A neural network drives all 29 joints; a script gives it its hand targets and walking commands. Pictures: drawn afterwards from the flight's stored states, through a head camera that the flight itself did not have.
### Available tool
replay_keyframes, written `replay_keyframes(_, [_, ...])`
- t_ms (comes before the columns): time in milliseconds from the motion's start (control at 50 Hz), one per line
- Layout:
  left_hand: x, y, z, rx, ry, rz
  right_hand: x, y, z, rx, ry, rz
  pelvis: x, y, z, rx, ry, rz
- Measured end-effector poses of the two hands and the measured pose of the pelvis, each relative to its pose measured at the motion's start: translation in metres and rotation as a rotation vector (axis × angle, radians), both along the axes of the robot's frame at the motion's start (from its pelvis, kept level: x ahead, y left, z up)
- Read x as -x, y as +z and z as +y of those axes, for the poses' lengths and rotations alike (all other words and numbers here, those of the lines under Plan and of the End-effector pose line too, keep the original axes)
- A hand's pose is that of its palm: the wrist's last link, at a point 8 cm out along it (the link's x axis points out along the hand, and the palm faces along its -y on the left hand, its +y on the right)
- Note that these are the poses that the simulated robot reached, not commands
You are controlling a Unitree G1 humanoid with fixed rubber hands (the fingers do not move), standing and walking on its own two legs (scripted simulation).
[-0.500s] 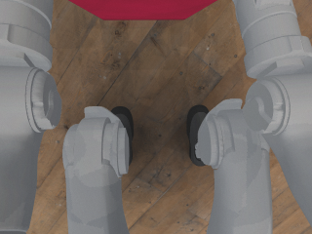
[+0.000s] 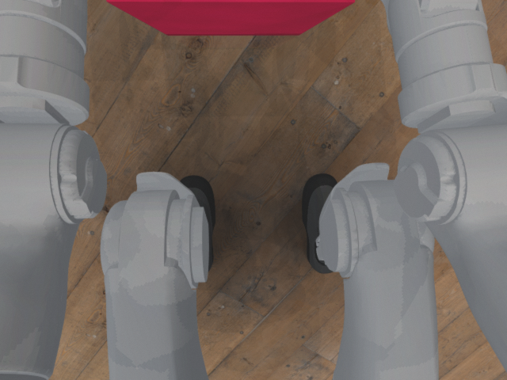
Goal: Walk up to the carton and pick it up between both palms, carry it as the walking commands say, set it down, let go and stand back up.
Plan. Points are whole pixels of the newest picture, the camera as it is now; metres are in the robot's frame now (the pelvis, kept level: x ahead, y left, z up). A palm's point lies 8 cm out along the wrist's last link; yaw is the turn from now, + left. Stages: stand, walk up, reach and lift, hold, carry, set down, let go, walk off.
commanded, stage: reach and lift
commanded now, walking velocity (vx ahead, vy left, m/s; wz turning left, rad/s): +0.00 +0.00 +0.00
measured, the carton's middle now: out of the picture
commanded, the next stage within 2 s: none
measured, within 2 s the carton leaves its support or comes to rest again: leaves its support in 0.12 s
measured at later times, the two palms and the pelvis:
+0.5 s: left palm out of the picture +0.57 +0.18 -0.09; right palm out of the picture +0.56 -0.12 -0.09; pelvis -0.01 -0.01 +0.04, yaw +2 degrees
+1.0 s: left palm out of the picture +0.56 +0.18 -0.04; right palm out of the picture +0.55 -0.12 -0.04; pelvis -0.02 +0.00 +0.08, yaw +2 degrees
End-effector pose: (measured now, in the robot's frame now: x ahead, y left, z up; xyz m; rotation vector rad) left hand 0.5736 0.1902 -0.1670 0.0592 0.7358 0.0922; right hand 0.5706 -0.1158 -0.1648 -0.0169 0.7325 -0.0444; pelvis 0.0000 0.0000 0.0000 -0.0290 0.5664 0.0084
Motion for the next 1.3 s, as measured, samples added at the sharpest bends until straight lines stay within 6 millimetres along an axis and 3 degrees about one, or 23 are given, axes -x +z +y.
replay_keyframes(180, [0.007, 0.011, -0.009, -0.011, 0.008, 0.007, 0.006, 0.018, -0.003, 0.056, -0.048, 0.003, 0.002, 0.011, -0.002, 0.014, 0.019, -0.014])
replay_keyframes(480, [0.002, 0.072, -0.007, -0.032, 0.003, -0.025, 0.008, 0.068, 0.000, 0.027, -0.064, -0.038, 0.011, 0.043, -0.005, 0.006, 0.030, -0.033])
replay_keyframes(580, [0.002, 0.081, -0.010, -0.017, -0.001, -0.030, 0.009, 0.081, -0.004, 0.042, -0.071, -0.044, 0.012, 0.051, -0.005, 0.010, 0.031, -0.036])
replay_keyframes(780, [0.011, 0.084, -0.012, -0.008, 0.003, -0.023, 0.017, 0.088, -0.005, 0.041, -0.078, -0.039, 0.012, 0.061, -0.003, 0.012, 0.031, -0.035])
replay_keyframes(980, [0.014, 0.122, -0.008, 0.000, 0.015, -0.063, 0.017, 0.126, -0.001, 0.018, -0.094, -0.080, 0.015, 0.081, -0.003, 0.022, 0.043, -0.063])
replay_keyframes(1300, [0.034, 0.161, -0.014, 0.014, 0.030, -0.073, 0.037, 0.166, -0.007, -0.003, -0.110, -0.092, 0.029, 0.112, -0.005, 0.014, 0.045, -0.083])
